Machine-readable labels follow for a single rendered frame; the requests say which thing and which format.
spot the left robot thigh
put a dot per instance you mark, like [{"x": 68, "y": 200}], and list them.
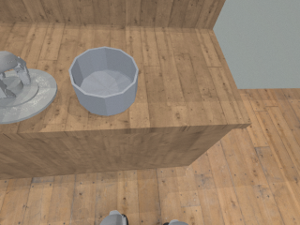
[{"x": 114, "y": 219}]

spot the pot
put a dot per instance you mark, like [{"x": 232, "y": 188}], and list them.
[{"x": 105, "y": 80}]

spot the table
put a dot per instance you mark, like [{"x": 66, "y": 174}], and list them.
[{"x": 186, "y": 99}]

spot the lid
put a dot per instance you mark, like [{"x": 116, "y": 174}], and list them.
[{"x": 31, "y": 100}]

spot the robot left shin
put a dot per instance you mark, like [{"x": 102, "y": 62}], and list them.
[{"x": 114, "y": 212}]

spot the left robot hand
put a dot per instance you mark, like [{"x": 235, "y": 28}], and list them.
[{"x": 9, "y": 61}]

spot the knob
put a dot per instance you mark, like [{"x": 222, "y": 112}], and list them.
[{"x": 13, "y": 83}]

